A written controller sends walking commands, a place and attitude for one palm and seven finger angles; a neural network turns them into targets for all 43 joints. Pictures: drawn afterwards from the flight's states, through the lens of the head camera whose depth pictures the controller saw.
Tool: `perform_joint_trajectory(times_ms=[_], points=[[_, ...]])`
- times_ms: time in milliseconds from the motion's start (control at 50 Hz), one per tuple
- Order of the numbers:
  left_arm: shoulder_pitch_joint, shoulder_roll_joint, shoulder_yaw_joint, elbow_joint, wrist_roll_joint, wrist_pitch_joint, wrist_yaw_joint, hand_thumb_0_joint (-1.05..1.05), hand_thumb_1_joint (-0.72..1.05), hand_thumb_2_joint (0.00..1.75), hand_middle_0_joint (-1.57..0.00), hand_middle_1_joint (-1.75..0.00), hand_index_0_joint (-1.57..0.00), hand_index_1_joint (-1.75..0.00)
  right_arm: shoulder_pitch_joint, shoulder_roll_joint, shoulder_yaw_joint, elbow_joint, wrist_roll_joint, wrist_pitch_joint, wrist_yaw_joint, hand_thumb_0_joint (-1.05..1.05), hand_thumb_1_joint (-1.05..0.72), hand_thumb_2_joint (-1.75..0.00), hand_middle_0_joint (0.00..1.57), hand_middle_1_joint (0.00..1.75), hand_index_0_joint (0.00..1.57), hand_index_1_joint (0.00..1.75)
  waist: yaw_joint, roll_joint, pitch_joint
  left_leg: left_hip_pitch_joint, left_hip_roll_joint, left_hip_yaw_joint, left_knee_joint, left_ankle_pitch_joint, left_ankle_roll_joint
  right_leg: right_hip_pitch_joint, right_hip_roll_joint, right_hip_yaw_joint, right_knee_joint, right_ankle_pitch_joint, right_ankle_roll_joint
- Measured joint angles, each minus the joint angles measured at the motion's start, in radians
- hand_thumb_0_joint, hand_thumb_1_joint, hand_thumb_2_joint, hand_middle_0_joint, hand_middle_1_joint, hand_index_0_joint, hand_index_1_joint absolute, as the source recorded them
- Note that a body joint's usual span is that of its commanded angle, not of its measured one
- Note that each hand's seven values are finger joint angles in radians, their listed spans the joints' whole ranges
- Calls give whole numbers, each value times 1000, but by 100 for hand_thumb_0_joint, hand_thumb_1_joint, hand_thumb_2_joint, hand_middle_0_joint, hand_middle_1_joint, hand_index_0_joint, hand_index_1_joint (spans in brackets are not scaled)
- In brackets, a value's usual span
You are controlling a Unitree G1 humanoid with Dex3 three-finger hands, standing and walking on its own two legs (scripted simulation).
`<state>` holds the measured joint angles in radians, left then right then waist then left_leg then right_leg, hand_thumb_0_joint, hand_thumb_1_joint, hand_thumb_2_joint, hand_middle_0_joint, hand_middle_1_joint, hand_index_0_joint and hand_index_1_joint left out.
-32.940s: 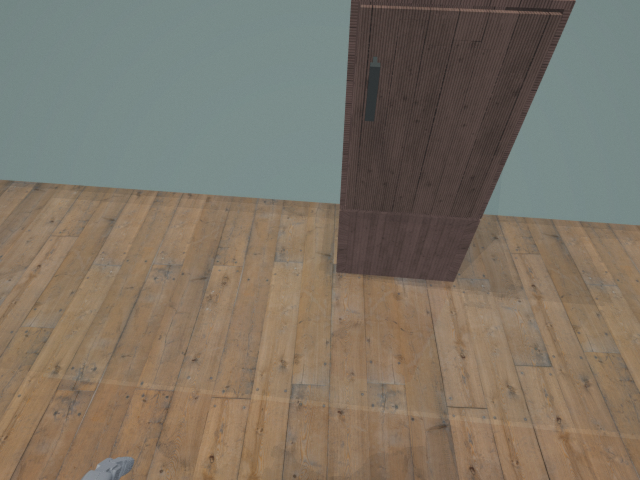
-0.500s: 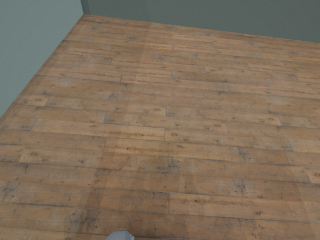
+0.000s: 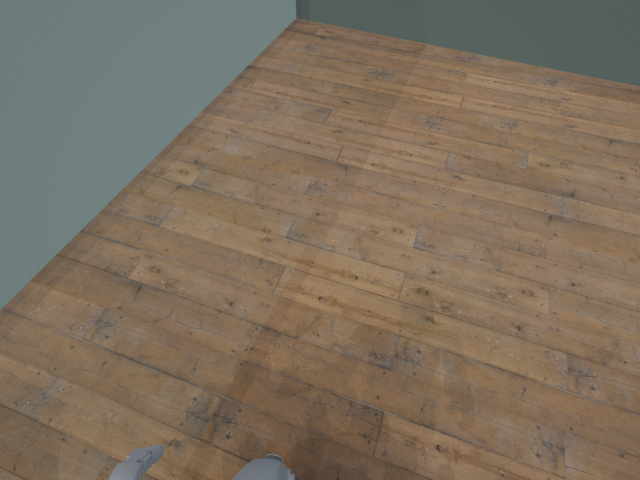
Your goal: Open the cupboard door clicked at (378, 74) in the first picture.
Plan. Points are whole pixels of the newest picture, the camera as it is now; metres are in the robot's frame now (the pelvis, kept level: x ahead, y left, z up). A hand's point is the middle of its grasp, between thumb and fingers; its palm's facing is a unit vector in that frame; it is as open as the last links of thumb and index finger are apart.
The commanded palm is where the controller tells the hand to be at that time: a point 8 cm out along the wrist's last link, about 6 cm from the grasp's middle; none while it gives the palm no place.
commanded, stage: turn to face it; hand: left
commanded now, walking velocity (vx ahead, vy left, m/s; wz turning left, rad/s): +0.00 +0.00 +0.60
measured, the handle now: out of the picture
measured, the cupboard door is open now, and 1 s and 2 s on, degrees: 39 39 39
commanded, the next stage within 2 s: none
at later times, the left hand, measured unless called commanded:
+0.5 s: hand out of the picture +0.04 +0.21 -0.16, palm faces +0.34 -0.89 -0.30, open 7.3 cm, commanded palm none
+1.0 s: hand out of the picture -0.03 +0.20 -0.16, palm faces +0.62 -0.75 -0.23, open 7.4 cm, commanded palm none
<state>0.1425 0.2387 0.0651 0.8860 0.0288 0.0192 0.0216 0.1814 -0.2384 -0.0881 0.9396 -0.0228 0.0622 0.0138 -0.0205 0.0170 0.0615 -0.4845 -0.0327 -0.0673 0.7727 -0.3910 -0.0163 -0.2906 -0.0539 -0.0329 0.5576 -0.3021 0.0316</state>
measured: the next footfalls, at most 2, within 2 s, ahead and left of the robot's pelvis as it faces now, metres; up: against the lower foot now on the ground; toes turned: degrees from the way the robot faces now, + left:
left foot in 0.24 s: +0.06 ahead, +0.13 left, +0.00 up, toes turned +15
right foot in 0.48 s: +0.12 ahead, -0.14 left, +0.00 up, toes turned +16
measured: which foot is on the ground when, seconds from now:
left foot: up 0.00-0.22, down 0.24-0.48, up 0.50-0.76, down 0.78-1.00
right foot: down 0.00-0.22, up 0.24-0.46, down 0.48-0.78, up 0.80-1.00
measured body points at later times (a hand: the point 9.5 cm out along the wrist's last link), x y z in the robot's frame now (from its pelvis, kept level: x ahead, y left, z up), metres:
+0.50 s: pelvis +0.02 -0.04 -0.01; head +0.07 -0.02 +0.44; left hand +0.03 +0.25 -0.14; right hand +0.20 -0.25 -0.15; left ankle +0.02 +0.12 -0.72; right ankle +0.08 -0.15 -0.73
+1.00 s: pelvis +0.03 -0.03 +0.01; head +0.05 +0.03 +0.45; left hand -0.06 +0.24 -0.14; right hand +0.25 -0.18 -0.12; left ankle -0.02 +0.07 -0.73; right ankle +0.11 -0.16 -0.66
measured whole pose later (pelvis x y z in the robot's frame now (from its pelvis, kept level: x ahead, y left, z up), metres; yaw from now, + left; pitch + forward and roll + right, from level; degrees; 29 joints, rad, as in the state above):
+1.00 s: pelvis +0.03 -0.03 +0.01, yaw +38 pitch +1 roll -1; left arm 0.15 0.26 0.07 0.89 0.02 0.07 0.01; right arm 0.17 -0.21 -0.04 0.91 -0.03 0.03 0.00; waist 0.00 -0.04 0.10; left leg -0.30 -0.02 -0.03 0.53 -0.24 0.03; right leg -0.48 -0.08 -0.02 1.04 -0.43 0.08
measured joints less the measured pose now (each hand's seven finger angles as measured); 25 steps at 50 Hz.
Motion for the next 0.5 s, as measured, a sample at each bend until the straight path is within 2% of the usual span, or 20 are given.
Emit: perform_joint_trajectory(times_ms=[40, 80, 120, 180, 220, 240, 260, 300, 340, 400, 460, 480, 500], points=[[12, -13, -8, 3, 2, 4, 1, 0, 91, 90, -20, -30, -20, -30, -1, -17, -9, -1, -2, 7, 6, 1, -91, -90, 20, 30, 20, 30, -7, 6, 8, -42, 11, 39, 178, -49, -12, 25, -17, -35, -2, -9, -1], [28, -17, -12, 5, 2, 3, 2, 0, 91, 90, -20, -30, -20, -30, -6, -22, -8, -2, 0, 11, 11, 1, -91, -90, 20, 30, 20, 30, -10, -12, 16, -45, 30, 85, 247, -62, -28, 51, -39, -60, -20, -14, 0], [39, -14, -15, 7, 3, 0, 0, 0, 91, 90, -20, -30, -20, -30, -14, -18, -2, -8, 3, 11, 15, 1, -91, -90, 20, 30, 20, 30, -7, -42, 27, -11, 45, 123, 187, -68, -38, 69, -64, -82, -28, -19, 1], [57, -9, -20, 9, 3, -6, -6, 0, 90, 90, -20, -30, -20, -30, -35, -15, 10, -22, 5, 3, 20, 1, -91, -90, 20, 30, 20, 30, 5, -78, 46, 69, 48, 156, -3, -30, -36, 72, -97, -113, 5, -47, 10], [77, -6, -22, 11, -4, -5, -13, 0, 90, 90, -20, -30, -20, -30, -45, -24, 17, -40, 4, -10, 23, 1, -91, -90, 20, 30, 20, 30, 7, -79, 48, 136, 48, 161, -159, 113, -18, 48, -112, -134, 84, -89, 21], [85, -5, -23, 13, -9, 1, -17, 0, 90, 90, -20, -30, -21, -30, -47, -31, 16, -50, 2, -21, 22, 1, -91, -90, 20, 30, 20, 30, 3, -69, 43, 137, 53, 144, -176, 196, 14, 13, -111, -134, 170, -116, 34], [79, 4, -21, 20, -11, 14, -16, 0, 90, 90, -20, -30, -21, -30, -55, -26, 16, -52, 2, -30, 16, 1, -91, -90, 20, 30, 20, 30, 3, -78, 49, 120, 44, 136, -139, 176, 31, -28, -107, -101, 277, -176, 43], [67, 22, -14, 27, -11, 40, -9, 0, 90, 90, -20, -30, -21, -30, -62, -12, 24, -56, -1, -38, 11, 1, -91, -90, 20, 30, 20, 30, 11, -91, 58, 116, 38, 121, -109, 104, 33, -99, -78, -43, 448, -243, 48], [48, 30, -6, 32, -11, 52, -6, 0, 91, 90, -20, -30, -20, -30, -55, -3, 30, -59, -5, -39, 3, 1, -91, -90, 20, 30, 20, 30, 10, -82, 58, 119, 39, 89, -123, 92, 22, -141, -52, -26, 505, -240, 49], [20, 25, -2, 15, -13, 49, -13, 1, 91, 90, -20, -30, -20, -30, -50, -4, 32, -52, -9, -27, -5, 1, -91, -90, 20, 30, 20, 30, 11, -45, 63, 125, 42, 38, -156, 124, 3, -143, -22, -16, 417, -210, 44], [17, 18, -2, -12, -16, 27, -19, 0, 91, 90, -20, -30, -20, -30, -43, -10, 28, -44, -8, -9, -5, 1, -91, -90, 20, 30, 21, 30, 12, -9, 51, 113, 40, -10, -147, 128, -13, -76, 4, -16, 194, -115, 34], [28, 22, -3, -26, -12, 16, -19, 0, 91, 90, -20, -30, -20, -30, -36, -9, 26, -45, -4, -2, -3, 1, -91, -90, 20, 30, 21, 30, 14, -15, 36, 97, 28, -17, -125, 117, -15, -42, -2, -11, 90, -78, 22], [31, 20, -2, -30, -6, 6, -16, 0, 91, 90, -20, -30, -20, -30, -39, -11, 20, -40, -1, 4, -1, 1, -91, -90, 20, 30, 21, 30, 19, -12, 35, 75, 22, -20, -67, 48, -16, -43, -5, -16, 83, -35, 3]])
